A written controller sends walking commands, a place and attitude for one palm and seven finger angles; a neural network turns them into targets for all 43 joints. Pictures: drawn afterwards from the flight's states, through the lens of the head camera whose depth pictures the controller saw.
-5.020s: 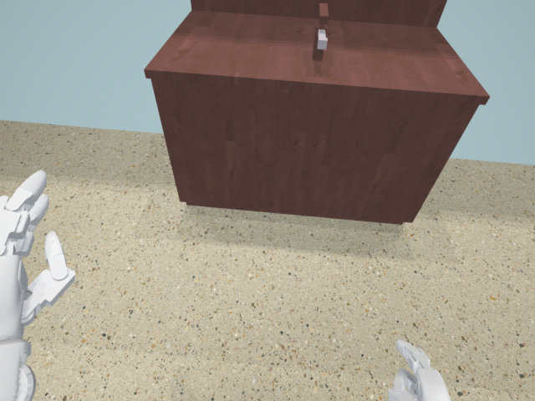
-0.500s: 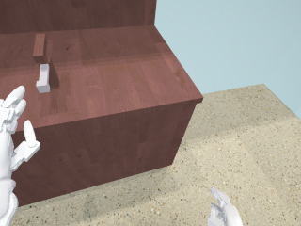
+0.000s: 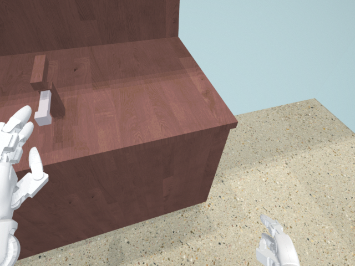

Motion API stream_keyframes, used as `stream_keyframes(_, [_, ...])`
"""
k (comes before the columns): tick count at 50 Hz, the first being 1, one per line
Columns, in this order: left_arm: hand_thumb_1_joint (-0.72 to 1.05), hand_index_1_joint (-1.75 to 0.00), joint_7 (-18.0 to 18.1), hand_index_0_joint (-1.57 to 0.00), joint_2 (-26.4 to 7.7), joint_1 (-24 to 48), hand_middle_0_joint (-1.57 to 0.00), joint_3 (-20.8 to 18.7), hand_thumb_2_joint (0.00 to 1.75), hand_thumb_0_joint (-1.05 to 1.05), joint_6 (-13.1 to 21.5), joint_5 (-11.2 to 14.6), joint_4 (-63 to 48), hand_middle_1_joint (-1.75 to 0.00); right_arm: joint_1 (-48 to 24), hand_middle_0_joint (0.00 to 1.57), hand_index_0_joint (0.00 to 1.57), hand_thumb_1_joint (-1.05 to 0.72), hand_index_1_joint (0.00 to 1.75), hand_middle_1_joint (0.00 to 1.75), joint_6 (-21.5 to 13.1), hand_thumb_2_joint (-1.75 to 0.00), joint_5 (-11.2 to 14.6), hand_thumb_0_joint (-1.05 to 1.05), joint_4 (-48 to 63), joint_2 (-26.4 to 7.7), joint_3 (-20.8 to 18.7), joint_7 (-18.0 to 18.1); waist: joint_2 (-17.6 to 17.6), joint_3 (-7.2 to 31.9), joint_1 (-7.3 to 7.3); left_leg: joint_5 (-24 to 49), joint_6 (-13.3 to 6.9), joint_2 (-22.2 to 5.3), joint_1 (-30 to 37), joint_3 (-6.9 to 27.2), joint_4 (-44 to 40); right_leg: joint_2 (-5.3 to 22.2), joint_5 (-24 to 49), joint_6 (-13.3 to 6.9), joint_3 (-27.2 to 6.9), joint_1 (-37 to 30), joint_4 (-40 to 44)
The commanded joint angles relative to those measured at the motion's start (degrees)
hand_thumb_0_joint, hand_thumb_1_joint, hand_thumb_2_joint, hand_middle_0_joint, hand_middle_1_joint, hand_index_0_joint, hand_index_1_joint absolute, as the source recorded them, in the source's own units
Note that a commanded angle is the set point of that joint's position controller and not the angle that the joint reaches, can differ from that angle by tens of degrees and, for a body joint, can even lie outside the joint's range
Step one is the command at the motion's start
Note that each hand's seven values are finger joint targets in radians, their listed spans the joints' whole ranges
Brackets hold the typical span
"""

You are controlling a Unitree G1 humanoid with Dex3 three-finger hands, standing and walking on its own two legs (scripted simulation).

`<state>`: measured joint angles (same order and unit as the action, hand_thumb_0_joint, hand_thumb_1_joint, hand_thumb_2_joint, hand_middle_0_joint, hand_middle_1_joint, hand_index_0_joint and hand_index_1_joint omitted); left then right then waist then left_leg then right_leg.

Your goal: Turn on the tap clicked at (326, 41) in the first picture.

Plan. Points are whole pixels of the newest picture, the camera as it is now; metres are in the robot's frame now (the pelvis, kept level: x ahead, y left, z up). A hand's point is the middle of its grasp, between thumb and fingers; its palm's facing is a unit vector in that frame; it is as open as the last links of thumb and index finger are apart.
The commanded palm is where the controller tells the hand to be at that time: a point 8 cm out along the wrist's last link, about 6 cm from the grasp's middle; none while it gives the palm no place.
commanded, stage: come to a stop and stand still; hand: left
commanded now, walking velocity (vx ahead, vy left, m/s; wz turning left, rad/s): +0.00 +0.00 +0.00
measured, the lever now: (43, 118) +0.42 +0.39 +0.07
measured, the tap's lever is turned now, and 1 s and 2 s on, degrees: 0 0 0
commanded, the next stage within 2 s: look again from close up in 0.18 s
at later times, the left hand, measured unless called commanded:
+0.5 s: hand (40, 183) +0.20 +0.25 +0.16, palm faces +0.38 -0.85 -0.36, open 7.5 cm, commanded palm +0.15 +0.28 +0.17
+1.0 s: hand (39, 172) +0.23 +0.27 +0.15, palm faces +0.41 -0.84 -0.35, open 7.5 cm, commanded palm +0.18 +0.30 +0.17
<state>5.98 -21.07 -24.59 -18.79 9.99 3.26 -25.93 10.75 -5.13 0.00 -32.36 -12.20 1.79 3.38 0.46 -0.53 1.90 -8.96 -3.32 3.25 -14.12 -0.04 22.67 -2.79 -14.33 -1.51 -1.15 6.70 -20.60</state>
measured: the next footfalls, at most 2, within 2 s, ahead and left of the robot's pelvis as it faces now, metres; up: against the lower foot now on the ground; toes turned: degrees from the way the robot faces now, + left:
right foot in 1.40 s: +0.17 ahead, -0.08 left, +0.00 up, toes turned +1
left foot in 1.62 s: +0.17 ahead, +0.19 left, +0.00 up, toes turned +0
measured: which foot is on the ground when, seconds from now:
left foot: down 0.00-1.00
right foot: down 0.00-1.00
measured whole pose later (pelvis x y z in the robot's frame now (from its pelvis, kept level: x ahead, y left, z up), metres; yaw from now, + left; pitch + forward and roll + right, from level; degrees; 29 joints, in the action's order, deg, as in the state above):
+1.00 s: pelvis +0.02 +0.02 -0.01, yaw +0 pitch +0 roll -2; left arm 6.6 -20.6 -25.1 -19.0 10.2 3.3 -25.2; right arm 13.4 -4.4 0.5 -34.0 -12.7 0.6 2.9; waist -0.5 0.6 1.8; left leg -16.8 -4.7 3.5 -17.6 0.1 34.2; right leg -2.8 -20.5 -1.0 -0.6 8.2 -28.5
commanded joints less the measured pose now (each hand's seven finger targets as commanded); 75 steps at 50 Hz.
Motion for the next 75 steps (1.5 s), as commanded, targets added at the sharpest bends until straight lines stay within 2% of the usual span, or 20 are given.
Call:
stream_keyframes(1, [0.9, -0.3, 1.3, -0.2, -8.9, 4.0, -0.2, -6.5, 0.9, 0.0, 3.4, 0.2, -9.4, -0.3, -4.6, 0.2, 0.2, -0.9, 0.3, 0.3, -2.2, -0.9, 0.0, 0.0, 8.5, -6.4, -2.7, 0.5, -3.5, 8.3, -0.68, 12.3, 2.8, -5.8, 9.6, 4.2, -0.3, 5.1, 12.6, 0.0, -3.4, 3.8, 4.3])
stream_keyframes(34, [0.9, -0.3, 1.3, -0.2, -10.4, 5.8, -0.2, -6.5, 0.9, 0.0, 3.8, -0.2, -11.9, -0.3, -5.0, 0.2, 0.2, -0.9, 0.3, 0.3, -2.3, -0.9, 0.1, 0.0, 8.5, -6.5, -2.8, 1.0, -4.6, 5.5, -0.74, -2.8, 3.0, -6.3, 7.4, 7.0, -7.8, 3.0, 3.1, 0.6, -1.5, 3.5, 5.6])
stream_keyframes(44, [0.9, -0.3, 1.4, -0.2, -9.7, 5.1, -0.2, -6.5, 0.9, 0.0, 3.5, 0.0, -11.6, -0.3, -5.1, 0.2, 0.2, -0.9, 0.3, 0.3, -2.2, -0.9, -0.2, 0.0, 8.1, -6.9, -3.7, 0.2, -2.7, 3.2, -1.25, -12.9, 0.3, -6.0, -1.5, 6.9, 2.2, 7.4, -10.6, -3.0, -7.1, 4.4, 2.1])
stream_keyframes(50, [0.9, -0.3, 1.8, -0.2, -10.0, 8.5, -0.2, -6.3, 0.9, 0.0, 3.9, -0.2, -10.9, -0.3, -3.9, 0.2, 0.2, -0.9, 0.3, 0.3, -1.9, -0.9, 0.9, 0.0, 6.9, -6.8, -3.9, -0.5, 0.5, 3.0, -1.41, -0.9, 0.2, -5.1, -4.7, 3.8, 12.8, 11.8, 4.3, -5.4, -10.1, 1.9, -6.7])
stream_keyframes(52, [0.9, -0.3, 1.8, -0.2, -10.5, 8.9, -0.2, -7.1, 0.9, 0.0, 4.2, -0.2, -12.1, -0.3, -3.1, 0.2, 0.2, -0.9, 0.3, 0.3, -1.5, -0.9, 1.2, 0.0, 6.9, -7.1, -4.1, -0.8, -4.0, 5.3, -2.13, 7.3, -1.4, -6.9, 2.7, 7.3, 8.9, 7.9, 10.2, -3.0, -4.8, 5.6, -15.7])
stream_keyframes(53, [0.9, -0.3, 1.9, -0.2, -11.1, 8.5, -0.2, -7.7, 0.9, 0.0, 4.5, -0.2, -13.3, -0.3, -2.8, 0.2, 0.2, -0.9, 0.3, 0.3, -1.5, -0.9, 1.1, 0.0, 7.1, -7.6, -4.1, -0.8, -9.3, 6.7, -2.51, 11.2, -3.2, -10.1, 8.9, 14.6, 4.4, 3.8, 8.2, -0.6, 0.2, 11.2, -23.2])
stream_keyframes(54, [0.9, -0.3, 1.8, -0.2, -11.9, 9.7, -0.2, -7.9, 0.9, 0.0, 4.9, -0.2, -15.7, -0.3, -2.9, 0.2, 0.2, -0.9, 0.3, 0.3, -2.1, -0.9, 0.8, 0.0, 7.2, -7.3, -4.1, -0.8, -15.7, 6.2, -3.29, 17.5, -5.5, -14.2, 17.0, 23.8, -0.8, 1.3, -5.9, 1.0, 2.2, 21.4, -31.9])
stream_keyframes(55, [0.9, -0.3, 1.9, -0.2, -11.5, 9.6, -0.2, -7.6, 0.9, 0.0, 5.2, -0.7, -16.9, -0.3, -1.8, 0.2, 0.2, -0.9, 0.3, 0.3, -2.7, -0.9, -0.2, 0.0, 7.0, -6.2, -4.0, -1.2, -16.0, 5.7, -3.5, 21.3, -6.8, -17.9, 21.6, 30.9, -4.1, 0.7, -17.2, 0.8, 0.8, 28.9, -39.8])
stream_keyframes(56, [0.9, -0.3, 1.9, -0.2, -11.7, 8.3, -0.2, -7.7, 0.9, 0.0, 5.0, -1.2, -16.8, -0.3, -1.7, 0.2, 0.2, -0.9, 0.3, 0.3, -2.9, -0.9, -0.6, 0.0, 6.9, -6.0, -3.9, -1.6, -10.9, 4.6, -3.24, 21.1, -7.8, -19.3, 20.4, 31.3, -4.4, 1.8, -16.8, 0.1, -0.6, 30.6, -44.2])
stream_keyframes(58, [0.9, -0.3, 1.9, -0.2, -12.0, 3.6, -0.2, -8.8, 0.9, 0.0, 4.5, -0.8, -16.8, -0.3, -1.3, 0.2, 0.2, -0.9, 0.3, 0.3, -2.9, -0.9, -0.3, 0.0, 6.9, -6.8, -4.5, -2.0, -4.8, 3.8, -2.46, 22.0, -7.9, -18.0, 16.2, 23.9, -3.2, 4.0, -12.8, 0.1, 0.2, 30.6, -44.4])
stream_keyframes(62, [0.9, -0.3, 1.4, -0.2, -10.9, -5.0, -0.2, -10.2, 0.9, 0.0, 5.3, -0.6, -16.6, -0.3, -1.1, 0.2, 0.2, -0.9, 0.3, 0.3, -2.9, -0.9, 0.6, 0.0, 7.1, -6.6, -4.6, -2.1, -8.5, 4.5, -1.82, 21.0, -4.3, -12.6, 8.8, 10.9, -3.1, 4.7, -3.6, 0.9, 5.6, 23.0, -33.3])
stream_keyframes(65, [0.9, -0.3, 1.6, -0.2, -11.6, -7.1, -0.2, -12.0, 0.9, 0.0, 5.5, 0.0, -14.9, -0.3, -0.9, 0.2, 0.2, -0.9, 0.3, 0.3, -2.6, -0.9, 0.3, 0.0, 7.5, -6.5, -4.3, -1.5, -10.0, 6.1, -2.08, 24.0, -1.8, -11.3, 6.9, 7.7, -0.3, 3.6, -1.5, 0.7, 8.5, 15.6, -21.4])
stream_keyframes(67, [0.9, -0.3, 1.8, -0.2, -11.2, -6.0, -0.2, -12.0, 0.9, 0.0, 5.4, 0.2, -12.8, -0.3, -1.3, 0.2, 0.2, -0.9, 0.3, 0.3, -2.1, -0.9, 0.3, 0.0, 7.4, -6.6, -4.2, -1.0, -7.1, 8.0, -1.44, 25.1, -0.1, -10.6, 3.5, 6.0, 5.4, 2.3, 1.8, 0.4, 10.6, 5.8, -11.3])
stream_keyframes(68, [0.9, -0.3, 1.9, -0.2, -11.4, -4.4, -0.2, -12.3, 0.9, 0.0, 5.5, 0.2, -11.8, -0.3, -2.0, 0.2, 0.2, -0.9, 0.3, 0.3, -1.8, -0.9, 0.4, 0.0, 7.3, -6.8, -4.3, -0.9, -4.6, 9.6, -0.84, 23.6, 1.1, -10.3, -0.6, 5.2, 11.1, 2.9, 6.6, -0.1, 10.0, -2.3, -5.8])
stream_keyframes(69, [0.9, -0.3, 2.0, -0.2, -11.3, -3.4, -0.2, -11.7, 0.9, 0.0, 5.4, 0.1, -11.5, -0.3, -2.9, 0.2, 0.2, -0.9, 0.3, 0.3, -1.5, -0.9, 0.5, 0.0, 7.5, -6.4, -4.1, -0.9, 0.3, 11.9, -0.49, 19.6, 2.5, -8.7, -9.5, 3.5, 21.3, 8.0, 15.7, -2.8, 3.9, -13.9, -6.1])
stream_keyframes(70, [0.9, -0.3, 2.2, -0.2, -12.4, -2.1, -0.2, -12.2, 0.9, 0.0, 5.1, 0.3, -11.0, -0.3, -2.5, 0.2, 0.2, -0.9, 0.3, 0.3, -1.5, -0.9, 0.7, 0.0, 8.0, -6.4, -4.7, -1.1, 10.4, 14.9, -0.99, 6.5, 4.3, -2.9, -19.1, 0.3, 36.9, 20.0, 29.6, -9.1, -13.2, -20.5, -6.3])
stream_keyframes(71, [0.9, -0.3, 1.9, -0.2, -11.3, -0.2, -0.2, -11.7, 0.9, 0.0, 5.9, 0.8, -11.4, -0.3, -3.1, 0.2, 0.2, -0.9, 0.3, 0.3, -2.4, -0.9, 0.9, 0.0, 8.5, -7.2, -5.1, -1.6, 11.9, 12.0, -1.13, -17.9, 4.4, -1.9, -23.0, 2.1, 47.4, 29.5, 39.5, -14.1, -23.5, -15.6, -3.3])
stream_keyframes(72, [0.9, -0.3, 2.3, -0.2, -11.6, 2.0, -0.2, -12.4, 0.9, 0.0, 6.3, 0.5, -11.7, -0.3, -2.7, 0.2, 0.2, -0.9, 0.3, 0.3, -3.0, -0.9, 0.3, 0.0, 7.5, -6.6, -4.2, -1.7, 7.9, 7.1, -1.36, -20.1, 4.6, -5.8, -21.6, 6.4, 46.1, 29.7, 38.8, -13.2, -20.3, -7.8, -2.5])
stream_keyframes(74, [0.9, -0.3, 2.6, -0.2, -11.4, 3.0, -0.2, -10.3, 0.9, 0.0, 5.7, -0.2, -16.1, -0.3, -2.9, 0.2, 0.2, -0.9, 0.3, 0.3, -1.9, -0.9, 1.5, 0.0, 6.8, -6.9, -4.9, -2.0, 8.5, 5.2, -1.17, -22.6, 3.9, -8.6, -17.1, 8.6, 40.9, 28.1, 31.7, -11.6, -18.0, -0.3, -4.3])
stream_keyframes(75, [0.9, -0.3, 3.0, -0.2, -9.8, 2.4, -0.2, -9.2, 0.9, 0.0, 5.8, -0.7, -16.1, -0.3, -3.7, 0.2, 0.2, -0.9, 0.3, 0.3, -1.4, -0.9, 1.4, 0.0, 6.8, -5.4, -4.0, -1.5, 7.2, 4.2, -1.51, -19.8, 3.5, -9.6, -12.4, 6.9, 34.6, 25.6, 29.7, -9.7, -11.6, 3.3, -5.2])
